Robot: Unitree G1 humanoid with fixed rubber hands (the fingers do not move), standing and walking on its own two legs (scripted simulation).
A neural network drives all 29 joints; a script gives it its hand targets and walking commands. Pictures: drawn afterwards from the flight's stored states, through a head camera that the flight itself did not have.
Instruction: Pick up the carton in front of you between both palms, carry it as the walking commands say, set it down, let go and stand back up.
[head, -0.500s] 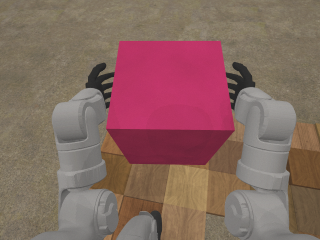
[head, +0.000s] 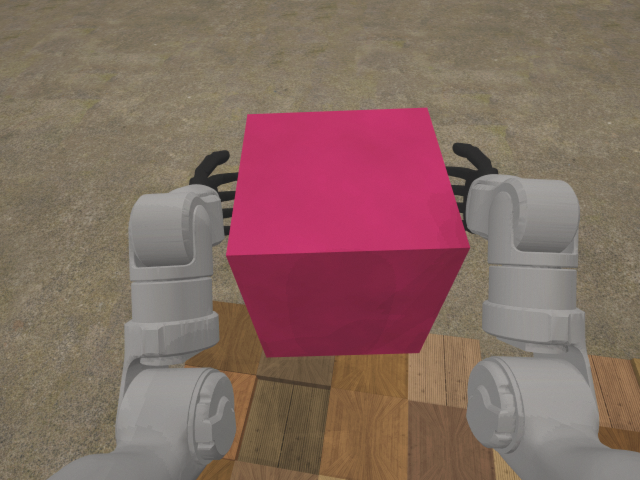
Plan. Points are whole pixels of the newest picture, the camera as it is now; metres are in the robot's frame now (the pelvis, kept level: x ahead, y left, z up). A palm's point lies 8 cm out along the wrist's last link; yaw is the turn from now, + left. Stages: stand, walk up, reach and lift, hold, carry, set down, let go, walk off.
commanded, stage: carry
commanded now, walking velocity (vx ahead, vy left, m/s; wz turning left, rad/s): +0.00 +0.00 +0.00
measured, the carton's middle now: (340, 243) +0.39 +0.00 +0.08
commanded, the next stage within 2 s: none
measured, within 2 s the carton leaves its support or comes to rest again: neither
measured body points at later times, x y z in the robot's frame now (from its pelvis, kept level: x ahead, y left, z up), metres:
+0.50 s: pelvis +0.19 +0.03 +0.01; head +0.27 +0.05 +0.45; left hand +0.59 +0.18 +0.11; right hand +0.57 -0.12 +0.11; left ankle +0.24 +0.10 -0.73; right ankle +0.19 -0.11 -0.71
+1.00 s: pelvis +0.23 +0.01 +0.00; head +0.21 +0.02 +0.45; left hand +0.59 +0.18 +0.12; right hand +0.59 -0.13 +0.12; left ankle +0.24 +0.10 -0.73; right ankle +0.23 -0.09 -0.73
